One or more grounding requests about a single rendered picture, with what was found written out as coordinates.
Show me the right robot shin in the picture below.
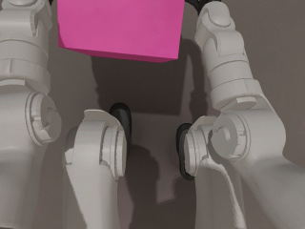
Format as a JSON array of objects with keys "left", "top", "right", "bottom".
[{"left": 184, "top": 114, "right": 216, "bottom": 176}]

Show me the left robot forearm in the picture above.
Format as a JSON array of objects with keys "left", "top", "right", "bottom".
[{"left": 0, "top": 0, "right": 53, "bottom": 94}]

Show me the right robot hand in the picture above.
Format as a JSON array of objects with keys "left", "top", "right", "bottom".
[{"left": 184, "top": 0, "right": 222, "bottom": 16}]

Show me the right robot forearm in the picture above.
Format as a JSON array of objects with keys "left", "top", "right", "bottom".
[{"left": 194, "top": 1, "right": 277, "bottom": 115}]

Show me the left robot upper arm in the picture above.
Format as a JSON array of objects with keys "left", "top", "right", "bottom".
[{"left": 0, "top": 91, "right": 62, "bottom": 229}]

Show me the right robot upper arm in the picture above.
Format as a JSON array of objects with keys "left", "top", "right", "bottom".
[{"left": 211, "top": 109, "right": 305, "bottom": 229}]

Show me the carton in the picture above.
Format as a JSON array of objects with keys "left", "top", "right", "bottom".
[{"left": 57, "top": 0, "right": 185, "bottom": 63}]

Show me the robot right foot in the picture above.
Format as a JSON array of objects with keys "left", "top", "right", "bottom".
[{"left": 175, "top": 123, "right": 195, "bottom": 181}]

